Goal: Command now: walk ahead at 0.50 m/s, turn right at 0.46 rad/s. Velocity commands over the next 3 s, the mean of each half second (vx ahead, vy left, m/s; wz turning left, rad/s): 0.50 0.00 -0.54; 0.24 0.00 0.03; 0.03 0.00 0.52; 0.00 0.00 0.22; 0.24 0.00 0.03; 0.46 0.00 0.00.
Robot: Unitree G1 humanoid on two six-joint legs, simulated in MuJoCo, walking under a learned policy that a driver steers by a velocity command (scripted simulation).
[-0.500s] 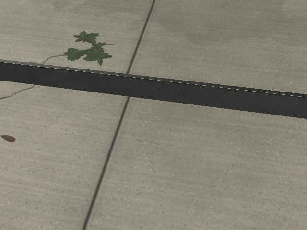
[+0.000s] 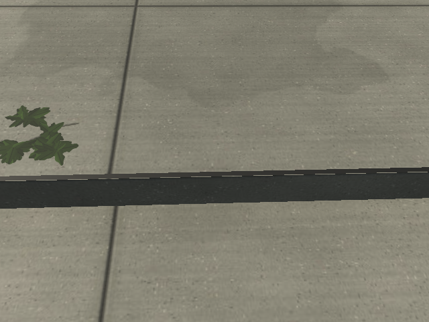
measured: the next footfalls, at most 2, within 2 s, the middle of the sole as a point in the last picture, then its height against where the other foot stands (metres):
right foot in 0.28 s outside the picture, level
left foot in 0.74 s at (222, 294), level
